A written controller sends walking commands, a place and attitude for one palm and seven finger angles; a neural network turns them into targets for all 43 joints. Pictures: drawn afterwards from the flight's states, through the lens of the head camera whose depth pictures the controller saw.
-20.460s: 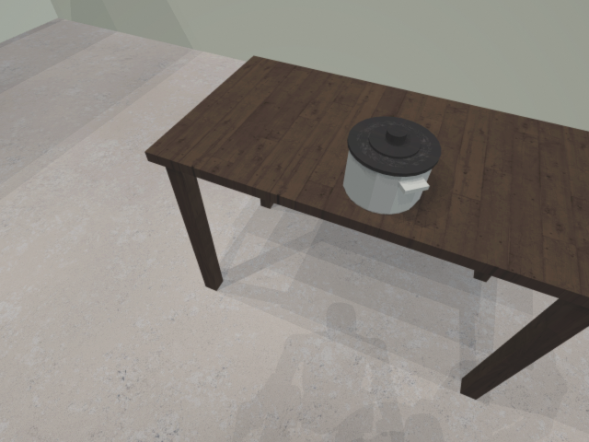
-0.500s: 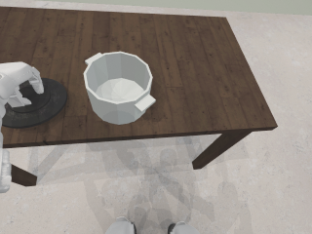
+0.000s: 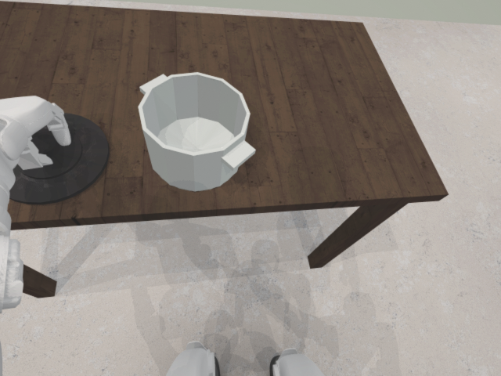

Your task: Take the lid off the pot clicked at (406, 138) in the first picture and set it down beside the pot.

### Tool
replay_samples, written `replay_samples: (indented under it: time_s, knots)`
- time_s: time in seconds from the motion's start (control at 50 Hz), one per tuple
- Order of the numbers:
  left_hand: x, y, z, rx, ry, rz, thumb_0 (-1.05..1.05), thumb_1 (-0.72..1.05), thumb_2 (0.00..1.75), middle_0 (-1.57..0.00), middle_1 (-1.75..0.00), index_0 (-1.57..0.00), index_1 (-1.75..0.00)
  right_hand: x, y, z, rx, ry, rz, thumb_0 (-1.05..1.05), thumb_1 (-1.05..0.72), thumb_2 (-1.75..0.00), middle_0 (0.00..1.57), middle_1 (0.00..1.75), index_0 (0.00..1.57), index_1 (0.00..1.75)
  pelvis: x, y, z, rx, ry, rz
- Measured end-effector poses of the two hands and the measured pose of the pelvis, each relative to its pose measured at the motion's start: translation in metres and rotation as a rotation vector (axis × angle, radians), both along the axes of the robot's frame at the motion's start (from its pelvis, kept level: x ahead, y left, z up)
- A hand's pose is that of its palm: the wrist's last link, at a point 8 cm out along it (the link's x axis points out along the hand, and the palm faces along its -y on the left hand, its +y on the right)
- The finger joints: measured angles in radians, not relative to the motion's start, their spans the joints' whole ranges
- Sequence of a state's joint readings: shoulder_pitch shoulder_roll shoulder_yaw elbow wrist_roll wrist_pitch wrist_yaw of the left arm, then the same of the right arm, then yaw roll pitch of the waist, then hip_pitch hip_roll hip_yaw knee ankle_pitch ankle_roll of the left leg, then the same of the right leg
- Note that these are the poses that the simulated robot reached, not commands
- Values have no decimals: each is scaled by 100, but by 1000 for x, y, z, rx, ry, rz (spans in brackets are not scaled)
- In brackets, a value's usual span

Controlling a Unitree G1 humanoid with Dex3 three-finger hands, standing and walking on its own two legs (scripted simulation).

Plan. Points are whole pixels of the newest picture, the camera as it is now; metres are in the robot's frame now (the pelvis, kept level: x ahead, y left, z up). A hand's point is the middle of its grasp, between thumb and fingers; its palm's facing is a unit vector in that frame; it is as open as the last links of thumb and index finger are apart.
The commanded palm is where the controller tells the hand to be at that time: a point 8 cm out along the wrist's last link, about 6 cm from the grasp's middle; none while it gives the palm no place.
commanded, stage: open the fingers wide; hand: left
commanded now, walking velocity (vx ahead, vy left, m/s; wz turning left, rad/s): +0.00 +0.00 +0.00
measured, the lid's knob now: (44, 146) +0.49 +0.32 -0.01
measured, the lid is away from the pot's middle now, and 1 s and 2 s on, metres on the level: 0.25 0.25 0.25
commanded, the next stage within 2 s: raise the empty hand in 0.92 s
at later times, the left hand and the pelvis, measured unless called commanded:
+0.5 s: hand (32, 152) +0.46 +0.32 +0.02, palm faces -0.45 -0.12 -0.88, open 8.2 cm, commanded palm +0.49 +0.29 +0.08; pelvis +0.00 +0.00 +0.00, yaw +1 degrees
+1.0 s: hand (37, 153) +0.46 +0.31 +0.02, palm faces -0.44 -0.12 -0.89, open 11.0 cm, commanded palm +0.48 +0.29 +0.08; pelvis +0.00 -0.01 +0.00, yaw +1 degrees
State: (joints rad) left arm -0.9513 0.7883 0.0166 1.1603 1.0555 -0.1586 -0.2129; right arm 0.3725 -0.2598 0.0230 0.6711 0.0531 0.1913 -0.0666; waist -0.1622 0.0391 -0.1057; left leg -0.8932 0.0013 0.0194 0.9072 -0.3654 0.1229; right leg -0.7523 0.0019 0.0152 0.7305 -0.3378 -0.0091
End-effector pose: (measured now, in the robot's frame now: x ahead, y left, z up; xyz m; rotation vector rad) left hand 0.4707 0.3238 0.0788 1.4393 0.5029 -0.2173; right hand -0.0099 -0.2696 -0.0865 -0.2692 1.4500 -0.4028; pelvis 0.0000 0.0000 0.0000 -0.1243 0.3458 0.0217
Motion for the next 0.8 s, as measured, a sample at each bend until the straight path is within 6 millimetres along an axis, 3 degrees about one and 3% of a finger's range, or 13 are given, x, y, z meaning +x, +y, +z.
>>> replay_samples:
  time_s: [0.36,0.8]
  knots:
    - [-3,0,0,21,17,8,-1,35,71,-68,-98,-61,-96,13,0,0,-4,-33,32,1,-90,-90,20,30,20,30,-1,3,0,0,-7,13]
    - [-8,-4,-1,20,26,1,0,4,65,-40,-89,-38,-88,14,-5,1,9,-14,28,1,-90,-90,20,30,20,30,3,-3,3,4,-13,18]
